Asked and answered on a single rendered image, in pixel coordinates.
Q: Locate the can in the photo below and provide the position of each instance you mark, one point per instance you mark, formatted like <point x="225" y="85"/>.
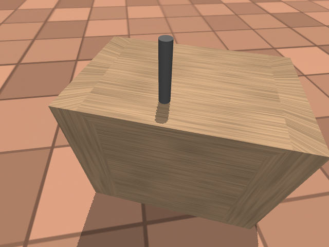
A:
<point x="165" y="57"/>

